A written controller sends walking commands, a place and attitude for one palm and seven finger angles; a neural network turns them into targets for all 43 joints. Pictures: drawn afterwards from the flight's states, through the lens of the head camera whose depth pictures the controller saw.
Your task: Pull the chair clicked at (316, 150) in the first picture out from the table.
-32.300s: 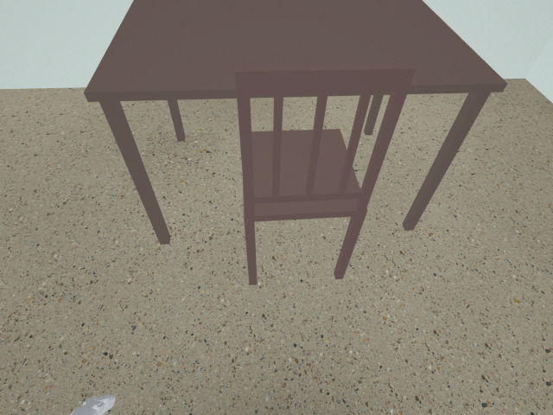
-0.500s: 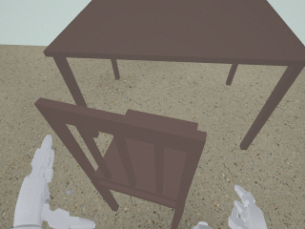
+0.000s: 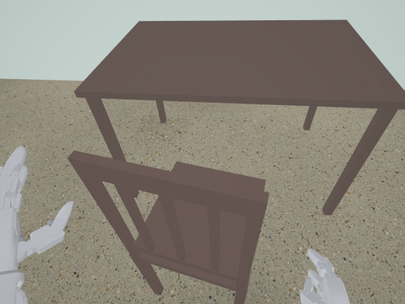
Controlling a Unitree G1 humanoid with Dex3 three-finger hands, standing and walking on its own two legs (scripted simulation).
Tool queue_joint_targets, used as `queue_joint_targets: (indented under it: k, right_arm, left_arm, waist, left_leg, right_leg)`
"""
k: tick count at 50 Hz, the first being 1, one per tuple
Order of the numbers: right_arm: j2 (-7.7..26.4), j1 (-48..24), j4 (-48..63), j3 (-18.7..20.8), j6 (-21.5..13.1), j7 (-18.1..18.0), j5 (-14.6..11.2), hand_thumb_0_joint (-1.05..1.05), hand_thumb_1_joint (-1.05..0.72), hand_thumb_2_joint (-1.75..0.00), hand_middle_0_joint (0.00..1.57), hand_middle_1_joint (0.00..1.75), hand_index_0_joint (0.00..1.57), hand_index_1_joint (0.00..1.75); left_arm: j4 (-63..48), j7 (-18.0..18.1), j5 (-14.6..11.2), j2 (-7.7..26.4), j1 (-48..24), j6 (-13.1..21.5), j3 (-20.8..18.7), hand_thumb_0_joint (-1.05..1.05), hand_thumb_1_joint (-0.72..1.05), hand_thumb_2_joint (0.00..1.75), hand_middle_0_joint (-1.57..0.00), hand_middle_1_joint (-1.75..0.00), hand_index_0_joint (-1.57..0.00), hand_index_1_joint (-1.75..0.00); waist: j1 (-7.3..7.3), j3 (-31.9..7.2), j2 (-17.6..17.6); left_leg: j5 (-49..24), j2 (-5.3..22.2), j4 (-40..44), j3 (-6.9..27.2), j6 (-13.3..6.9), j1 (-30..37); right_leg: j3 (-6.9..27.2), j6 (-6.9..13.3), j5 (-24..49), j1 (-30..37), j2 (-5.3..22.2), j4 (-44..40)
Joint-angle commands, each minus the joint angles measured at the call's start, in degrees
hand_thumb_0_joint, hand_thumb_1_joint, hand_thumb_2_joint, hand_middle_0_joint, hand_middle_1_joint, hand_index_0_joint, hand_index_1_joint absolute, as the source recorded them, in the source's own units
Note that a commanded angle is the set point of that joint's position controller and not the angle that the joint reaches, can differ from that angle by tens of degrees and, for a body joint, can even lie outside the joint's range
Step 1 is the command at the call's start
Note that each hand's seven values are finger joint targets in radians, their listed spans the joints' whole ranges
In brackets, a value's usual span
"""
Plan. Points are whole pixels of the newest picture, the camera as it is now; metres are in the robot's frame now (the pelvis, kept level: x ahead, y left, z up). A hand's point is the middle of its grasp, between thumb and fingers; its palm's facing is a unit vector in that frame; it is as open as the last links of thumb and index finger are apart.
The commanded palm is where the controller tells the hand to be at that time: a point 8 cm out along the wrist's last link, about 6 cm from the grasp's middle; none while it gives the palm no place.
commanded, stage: draw the hand back to the body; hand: left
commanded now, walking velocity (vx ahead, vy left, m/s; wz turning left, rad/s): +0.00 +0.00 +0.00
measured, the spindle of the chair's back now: (175, 231) +0.30 +0.11 -0.07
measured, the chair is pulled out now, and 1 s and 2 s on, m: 0.30 0.30 0.30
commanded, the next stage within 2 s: step back with the hand held close in 0.46 s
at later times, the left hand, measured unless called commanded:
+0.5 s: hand (36, 206) +0.20 +0.27 +0.18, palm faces +0.50 -0.76 -0.42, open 7.5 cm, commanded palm +0.15 +0.31 +0.19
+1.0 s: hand (36, 203) +0.21 +0.28 +0.17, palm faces +0.34 -0.72 -0.61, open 7.4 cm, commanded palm +0.14 +0.32 +0.19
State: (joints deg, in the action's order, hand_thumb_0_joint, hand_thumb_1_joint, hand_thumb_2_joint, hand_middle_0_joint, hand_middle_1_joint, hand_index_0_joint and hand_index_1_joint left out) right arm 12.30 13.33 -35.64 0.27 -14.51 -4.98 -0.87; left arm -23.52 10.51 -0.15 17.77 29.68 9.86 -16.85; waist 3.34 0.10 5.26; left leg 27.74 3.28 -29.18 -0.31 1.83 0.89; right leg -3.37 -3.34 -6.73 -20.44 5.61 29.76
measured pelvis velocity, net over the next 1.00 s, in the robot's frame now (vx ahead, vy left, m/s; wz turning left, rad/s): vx -0.01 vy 0.02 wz -0.03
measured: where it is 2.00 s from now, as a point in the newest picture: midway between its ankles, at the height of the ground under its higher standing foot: outside the picture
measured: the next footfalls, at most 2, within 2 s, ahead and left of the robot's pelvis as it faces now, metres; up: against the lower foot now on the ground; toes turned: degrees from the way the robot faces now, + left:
none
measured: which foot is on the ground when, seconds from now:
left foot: down 0.00-1.00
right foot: down 0.00-1.00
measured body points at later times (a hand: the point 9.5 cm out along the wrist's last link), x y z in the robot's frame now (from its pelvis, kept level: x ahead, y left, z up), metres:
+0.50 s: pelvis +0.01 +0.01 +0.00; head +0.00 +0.00 +0.45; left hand +0.17 +0.31 +0.20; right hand +0.18 -0.22 -0.08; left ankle -0.13 +0.13 -0.72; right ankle +0.10 -0.17 -0.72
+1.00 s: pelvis -0.01 +0.02 +0.00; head +0.04 +0.01 +0.45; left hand +0.18 +0.31 +0.21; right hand +0.14 -0.23 -0.10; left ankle -0.13 +0.13 -0.72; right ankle +0.10 -0.17 -0.72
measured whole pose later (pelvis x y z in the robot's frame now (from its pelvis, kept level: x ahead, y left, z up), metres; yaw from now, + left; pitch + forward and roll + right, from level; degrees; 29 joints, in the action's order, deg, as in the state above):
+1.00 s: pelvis -0.01 +0.02 +0.00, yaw -2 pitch +0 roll +0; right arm 11.9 10.6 -34.0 2.9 -4.0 -3.3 -1.1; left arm -28.7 7.9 -0.5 25.1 33.4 15.7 -28.3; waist -1.1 6.9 1.3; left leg 25.9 0.5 -27.9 -2.9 0.0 -1.5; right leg -0.2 -3.4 -1.7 -23.6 7.1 27.5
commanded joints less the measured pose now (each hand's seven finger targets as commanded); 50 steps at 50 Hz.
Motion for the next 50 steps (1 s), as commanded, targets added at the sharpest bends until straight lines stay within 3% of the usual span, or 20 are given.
queue_joint_targets:
  k: [1, 4, 5, 7, 10, 13, 16, 20, 28, 29, 30, 31, 34, 35, 39, 40, 43, 45, 48, 50]
  right_arm:
    - [5.91, -5.62, 8.09, 2.50, -3.49, -0.28, 0.28, 0.00, -0.90, -0.90, 0.20, 0.30, 0.20, 0.30]
    - [6.10, -5.87, 7.45, 2.71, -3.52, -0.22, 0.27, 0.00, -0.90, -0.90, 0.20, 0.30, 0.20, 0.30]
    - [6.26, -6.29, 7.30, 2.80, -3.58, -0.24, 0.16, 0.00, -0.90, -0.90, 0.20, 0.30, 0.20, 0.30]
    - [6.14, -5.85, 6.69, 3.15, -2.98, -0.09, 0.02, 0.00, -0.90, -0.90, 0.20, 0.30, 0.20, 0.30]
    - [6.79, -6.65, 6.80, 3.52, -2.20, 0.14, -0.36, 0.00, -0.90, -0.90, 0.20, 0.30, 0.20, 0.30]
    - [6.63, -6.42, 6.96, 3.61, -2.03, 0.12, 0.03, 0.00, -0.90, -0.90, 0.20, 0.30, 0.20, 0.30]
    - [6.22, -6.63, 7.33, 3.43, -2.63, 0.04, 0.34, 0.00, -0.90, -0.90, 0.20, 0.30, 0.20, 0.30]
    - [6.21, -7.04, 7.13, 3.12, -3.21, 0.03, 0.48, 0.00, -0.90, -0.90, 0.20, 0.30, 0.20, 0.30]
    - [6.45, -5.79, 6.44, 3.13, -1.93, 0.22, 0.51, 0.00, -0.90, -0.90, 0.20, 0.30, 0.20, 0.30]
    - [6.70, -5.95, 6.63, 2.94, -1.91, 0.29, 0.60, 0.00, -0.90, -0.90, 0.20, 0.30, 0.20, 0.30]
    - [8.14, -4.71, 7.77, 2.40, -0.09, 0.17, 0.36, 0.00, -0.90, -0.90, 0.20, 0.30, 0.20, 0.30]
    - [6.84, -5.58, 7.08, 2.57, 0.87, -0.20, 0.19, 0.00, -0.90, -0.90, 0.20, 0.30, 0.20, 0.30]
    - [7.15, -5.96, 7.93, 2.86, 2.29, 0.68, 0.29, 0.00, -0.90, -0.90, 0.20, 0.30, 0.20, 0.30]
    - [7.31, -6.40, 8.24, 3.17, 2.60, 0.97, 0.28, 0.00, -0.90, -0.90, 0.20, 0.30, 0.20, 0.30]
    - [7.34, -6.68, 9.82, 4.12, 4.86, 2.29, 0.85, 0.00, -0.90, -0.90, 0.20, 0.30, 0.20, 0.30]
    - [7.68, -7.28, 9.93, 4.37, 5.25, 2.31, 0.54, 0.00, -0.90, -0.90, 0.20, 0.30, 0.20, 0.30]
    - [6.34, -7.25, 11.16, 4.42, 7.12, 2.36, 0.17, 0.00, -0.90, -0.90, 0.20, 0.30, 0.20, 0.30]
    - [6.34, -8.22, 10.97, 4.55, 7.50, 1.80, -0.23, 0.00, -0.90, -0.90, 0.20, 0.30, 0.20, 0.30]
    - [5.62, -7.30, 10.89, 4.48, 7.54, 1.42, -0.12, 0.00, -0.90, -0.90, 0.20, 0.30, 0.20, 0.30]
    - [5.88, -7.78, 10.14, 4.65, 6.77, 1.04, -0.14, 0.00, -0.90, -0.90, 0.20, 0.30, 0.20, 0.30]
  left_arm:
    - [-14.60, 1.52, -0.20, 13.02, -6.47, 4.96, -11.12, 0.00, 0.79, 0.85, -0.19, -0.28, -0.19, -0.28]
    - [-14.46, 1.78, -0.59, 13.78, -7.64, 5.29, -12.98, 0.00, 0.90, 0.90, -0.20, -0.30, -0.20, -0.30]
    - [-13.60, 1.58, -0.51, 12.89, -7.65, 5.10, -12.41, 0.00, 0.90, 0.90, -0.20, -0.30, -0.20, -0.30]
    - [-8.86, 1.14, -0.85, 9.15, -4.50, 4.76, -9.80, 0.00, 0.90, 0.90, -0.20, -0.30, -0.20, -0.30]
    - [-8.23, 0.63, -1.05, 8.98, -5.28, 4.70, -9.72, 0.00, 0.90, 0.90, -0.20, -0.30, -0.20, -0.30]
    - [-10.17, 0.86, -0.72, 10.37, -4.87, 5.24, -10.47, 0.00, 0.90, 0.90, -0.20, -0.30, -0.20, -0.30]
    - [-14.55, 1.02, -0.28, 12.45, -5.86, 5.70, -11.72, 0.00, 0.90, 0.90, -0.20, -0.30, -0.20, -0.30]
    - [-16.51, 1.23, -0.19, 13.08, -5.95, 5.24, -12.18, 0.00, 0.90, 0.90, -0.20, -0.30, -0.20, -0.30]
    - [-11.24, 0.73, -0.56, 9.60, -6.29, 4.24, -9.79, 0.00, 0.90, 0.90, -0.20, -0.30, -0.20, -0.30]
    - [-13.21, 0.72, -0.58, 10.48, -9.96, 4.38, -9.86, 0.00, 0.90, 0.90, -0.20, -0.30, -0.20, -0.30]
    - [-15.69, 1.02, -1.30, 19.71, -22.97, 8.24, -20.17, 0.00, 0.90, 0.90, -0.20, -0.30, -0.20, -0.30]
    - [-12.24, 0.56, -0.51, 18.39, -20.69, 9.07, -18.59, 0.00, 0.90, 0.90, -0.20, -0.30, -0.20, -0.30]
    - [-9.03, -0.51, -0.74, 13.11, -12.77, 8.68, -15.21, 0.00, 0.90, 0.90, -0.20, -0.30, -0.20, -0.30]
    - [-10.30, -0.78, -0.80, 12.68, -12.32, 8.85, -14.93, 0.00, 0.90, 0.90, -0.20, -0.30, -0.20, -0.30]
    - [-11.97, -1.10, -0.62, 13.41, -2.55, 8.73, -16.09, 0.00, 0.90, 0.90, -0.20, -0.30, -0.20, -0.30]
    - [-11.52, -0.96, -0.96, 14.85, -0.42, 8.52, -18.16, 0.00, 0.90, 0.90, -0.20, -0.30, -0.20, -0.30]
    - [-15.20, -0.67, -1.12, 16.76, 4.03, 9.16, -21.06, 0.00, 0.90, 0.90, -0.20, -0.30, -0.20, -0.30]
    - [-15.97, -0.29, -1.42, 18.70, 4.53, 9.36, -23.03, 0.00, 0.90, 0.90, -0.20, -0.30, -0.20, -0.30]
    - [-17.18, -0.29, -1.44, 17.19, 4.17, 9.61, -21.80, 0.00, 0.90, 0.90, -0.20, -0.30, -0.20, -0.30]
    - [-17.25, -0.12, -1.54, 16.85, 2.32, 9.28, -20.99, 0.00, 0.90, 0.90, -0.20, -0.30, -0.20, -0.30]
  waist:
    - [0.35, -4.57, -0.19]
    - [0.42, -4.40, -0.35]
    - [0.14, -3.79, 0.00]
    - [-0.12, -0.84, -3.26]
    - [-0.34, -0.31, -4.35]
    - [0.22, -2.53, -4.46]
    - [0.63, -5.89, -0.81]
    - [0.42, -6.22, 2.19]
    - [-0.03, -1.31, -1.75]
    - [-0.26, -1.44, -0.89]
    - [-3.33, 6.82, 2.45]
    - [-2.73, 6.31, 1.20]
    - [-3.10, 2.41, 1.14]
    - [-3.29, -0.78, 2.15]
    - [-2.64, -8.63, -4.26]
    - [-2.61, -11.22, -2.97]
    - [-2.21, -12.15, -5.68]
    - [-2.58, -12.25, -0.25]
    - [-2.89, -10.02, 1.20]
    - [-3.34, -9.12, 3.78]
  left_leg:
    - [-22.97, -0.69, 7.91, -3.12, -1.56, -16.98]
    - [-24.72, -0.41, 8.29, -3.20, -1.36, -15.89]
    - [-24.05, -0.51, 8.43, -3.35, -1.38, -16.10]
    - [-23.74, -0.16, 8.60, -3.95, -1.66, -16.90]
    - [-21.48, -0.12, 9.25, -3.74, -1.85, -17.88]
    - [-23.86, -0.18, 8.74, -3.36, -2.00, -17.29]
    - [-26.63, -0.33, 8.35, -2.99, -1.60, -15.48]
    - [-30.36, -0.16, 7.84, -3.14, -0.80, -13.91]
    - [-31.55, 0.63, 8.60, -3.33, -0.69, -15.01]
    - [-31.65, 0.58, 8.74, -3.18, -0.62, -14.85]
    - [-23.36, 0.99, 11.30, -2.96, -1.88, -16.54]
    - [-20.41, 1.60, 12.57, -1.77, -2.45, -18.01]
    - [-28.51, 1.36, 11.31, -2.70, -2.32, -15.66]
    - [-32.07, 1.30, 10.53, -2.96, -2.02, -14.10]
    - [-45.28, 1.69, 4.76, -2.73, -1.04, -12.91]
    - [-43.56, 1.51, 5.04, -2.66, -1.06, -12.54]
    - [-43.46, 1.85, 4.62, -1.48, -0.08, -15.02]
    - [-41.07, 2.09, 5.96, -1.67, -0.16, -14.87]
    - [-45.64, 3.27, 6.03, -1.20, 0.11, -14.75]
    - [-44.14, 4.47, 6.88, -1.15, -1.26, -13.70]
  right_leg:
    - [0.42, 5.03, 3.09, 20.90, -1.25, -3.10]
    - [0.24, 5.03, 4.59, 20.88, -1.29, -3.05]
    - [0.59, 5.02, 4.03, 20.75, -1.34, -3.40]
    - [0.01, 4.86, 3.93, 19.38, -1.43, -3.79]
    - [0.23, 4.67, 1.65, 18.96, -1.44, -3.88]
    - [-0.05, 4.88, 3.73, 20.26, -1.40, -3.29]
    - [0.22, 5.11, 5.86, 22.04, -1.16, -3.04]
    - [0.61, 5.35, 8.57, 22.26, -1.25, -3.03]
    - [-0.14, 5.15, 8.00, 19.79, -1.67, -2.76]
    - [-0.23, 5.10, 7.82, 19.53, -1.59, -2.58]
    - [6.32, 5.50, 10.83, 12.79, -0.49, -0.68]
    - [5.05, 5.48, 10.03, 13.67, -0.23, -0.30]
    - [4.60, 4.89, 19.90, 17.95, 0.05, 1.02]
    - [4.48, 4.77, 23.37, 19.58, 0.55, 1.57]
    - [4.55, 5.27, 36.74, 25.85, 2.04, 1.82]
    - [5.20, 5.24, 36.07, 26.66, 2.61, 1.54]
    - [4.80, 5.75, 37.14, 26.97, 3.09, 2.35]
    - [4.50, 5.04, 34.98, 25.04, 2.97, 2.98]
    - [3.04, 4.23, 31.47, 21.20, 1.81, 4.84]
    - [2.70, 3.49, 24.25, 18.26, 1.16, 6.56]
